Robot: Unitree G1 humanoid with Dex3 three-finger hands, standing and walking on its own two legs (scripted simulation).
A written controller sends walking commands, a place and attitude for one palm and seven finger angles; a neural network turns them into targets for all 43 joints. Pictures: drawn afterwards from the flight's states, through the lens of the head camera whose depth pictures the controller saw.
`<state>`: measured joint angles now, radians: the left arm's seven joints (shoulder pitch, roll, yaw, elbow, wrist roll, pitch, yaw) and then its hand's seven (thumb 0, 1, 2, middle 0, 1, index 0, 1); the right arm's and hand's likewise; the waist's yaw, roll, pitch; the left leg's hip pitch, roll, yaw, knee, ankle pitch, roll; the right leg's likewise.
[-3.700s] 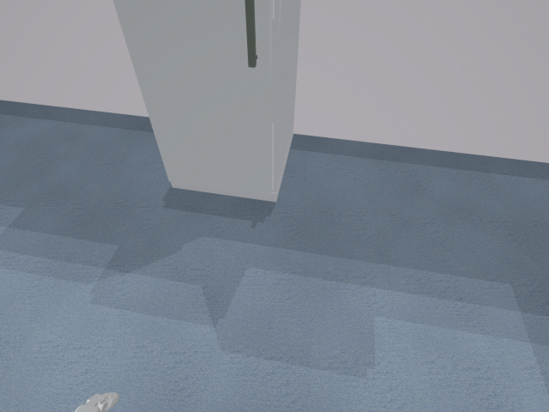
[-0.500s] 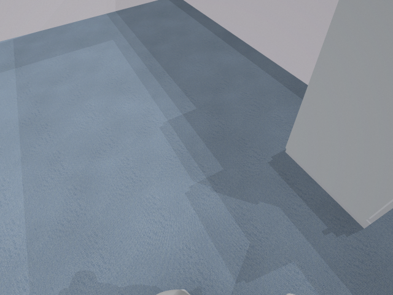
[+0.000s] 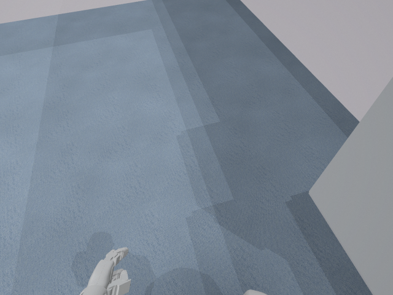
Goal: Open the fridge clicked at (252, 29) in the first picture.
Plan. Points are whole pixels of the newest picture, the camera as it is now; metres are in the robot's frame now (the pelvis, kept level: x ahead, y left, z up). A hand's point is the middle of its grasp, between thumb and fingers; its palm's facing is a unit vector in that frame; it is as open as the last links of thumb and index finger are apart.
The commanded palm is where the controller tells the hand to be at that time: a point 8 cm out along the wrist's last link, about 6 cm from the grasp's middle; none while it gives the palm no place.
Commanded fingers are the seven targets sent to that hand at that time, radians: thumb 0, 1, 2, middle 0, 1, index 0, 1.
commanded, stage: walk to a spot facing it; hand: right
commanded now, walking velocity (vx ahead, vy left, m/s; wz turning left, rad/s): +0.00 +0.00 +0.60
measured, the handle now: out of the picture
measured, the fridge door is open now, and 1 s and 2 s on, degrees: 0 0 0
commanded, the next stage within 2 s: none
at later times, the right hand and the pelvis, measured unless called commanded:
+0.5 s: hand (257, 232) +0.28 -0.15 -0.14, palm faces -0.26 +0.93 -0.27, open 7.3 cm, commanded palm none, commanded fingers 0.00 -0.90 -0.90 0.20 0.30 0.20 0.30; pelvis +0.10 +0.01 +0.00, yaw +17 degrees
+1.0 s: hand (269, 217) +0.32 -0.19 -0.16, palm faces -0.51 +0.84 -0.17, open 7.3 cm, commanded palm none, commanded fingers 0.00 -0.90 -0.90 0.20 0.30 0.20 0.30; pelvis +0.15 -0.06 +0.02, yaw +36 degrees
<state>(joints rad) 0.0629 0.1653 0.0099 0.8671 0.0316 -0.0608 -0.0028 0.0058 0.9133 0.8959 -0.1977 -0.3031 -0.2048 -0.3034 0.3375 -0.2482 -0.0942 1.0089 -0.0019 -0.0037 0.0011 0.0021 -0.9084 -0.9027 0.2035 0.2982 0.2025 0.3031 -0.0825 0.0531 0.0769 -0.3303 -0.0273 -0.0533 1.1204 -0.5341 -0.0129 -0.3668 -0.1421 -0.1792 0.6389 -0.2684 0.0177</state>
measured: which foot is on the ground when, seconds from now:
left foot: up 0.00-0.30, down 0.32-0.72, up 0.74-1.00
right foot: down 0.00-0.32, up 0.34-0.70, down 0.72-1.00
